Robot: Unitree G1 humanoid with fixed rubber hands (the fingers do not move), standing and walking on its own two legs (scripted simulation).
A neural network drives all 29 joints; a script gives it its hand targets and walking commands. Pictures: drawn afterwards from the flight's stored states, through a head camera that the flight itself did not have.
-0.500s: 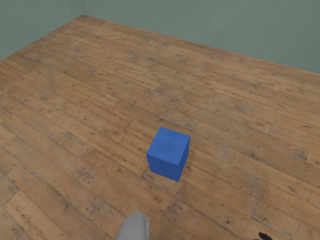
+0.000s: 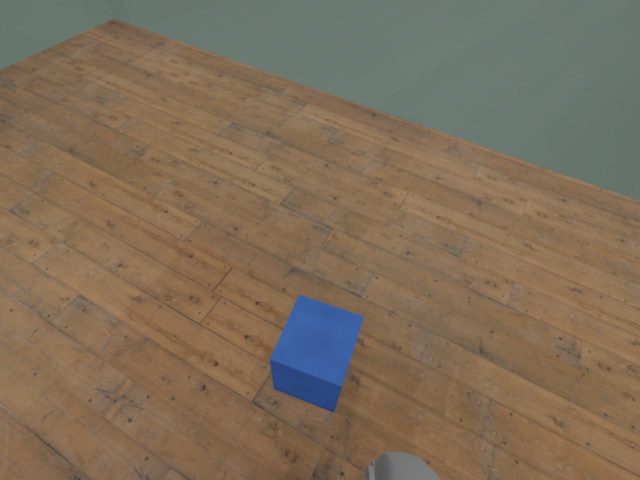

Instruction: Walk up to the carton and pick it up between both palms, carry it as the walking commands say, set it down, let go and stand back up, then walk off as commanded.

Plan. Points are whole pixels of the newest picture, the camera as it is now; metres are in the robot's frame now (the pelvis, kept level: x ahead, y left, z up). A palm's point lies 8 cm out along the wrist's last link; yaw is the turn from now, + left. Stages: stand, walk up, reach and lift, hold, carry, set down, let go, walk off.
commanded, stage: walk up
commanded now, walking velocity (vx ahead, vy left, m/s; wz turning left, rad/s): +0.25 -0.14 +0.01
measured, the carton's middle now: (316, 354) +0.51 -0.02 -0.65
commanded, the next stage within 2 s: none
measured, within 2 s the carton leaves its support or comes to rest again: neither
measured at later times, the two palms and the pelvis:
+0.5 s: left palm out of the picture +0.10 +0.16 -0.14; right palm out of the picture +0.03 -0.29 -0.16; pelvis +0.03 -0.07 -0.01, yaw +0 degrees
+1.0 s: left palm out of the picture +0.00 +0.26 -0.16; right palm out of the picture +0.06 -0.20 -0.11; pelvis +0.02 +0.03 +0.01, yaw +2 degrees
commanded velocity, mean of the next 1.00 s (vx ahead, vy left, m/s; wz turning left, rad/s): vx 0.06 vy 0.03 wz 0.00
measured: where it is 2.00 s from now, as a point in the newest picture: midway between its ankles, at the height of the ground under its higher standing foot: outside the picture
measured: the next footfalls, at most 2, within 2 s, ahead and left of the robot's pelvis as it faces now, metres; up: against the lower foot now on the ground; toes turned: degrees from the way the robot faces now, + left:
right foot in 0.22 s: +0.13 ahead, -0.19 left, +0.00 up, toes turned -5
left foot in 0.72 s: +0.08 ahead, +0.09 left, +0.00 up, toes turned -1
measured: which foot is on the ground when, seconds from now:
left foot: down 0.00-0.48, up 0.50-0.70, down 0.72-1.00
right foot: up 0.00-0.20, down 0.22-0.72, up 0.74-1.00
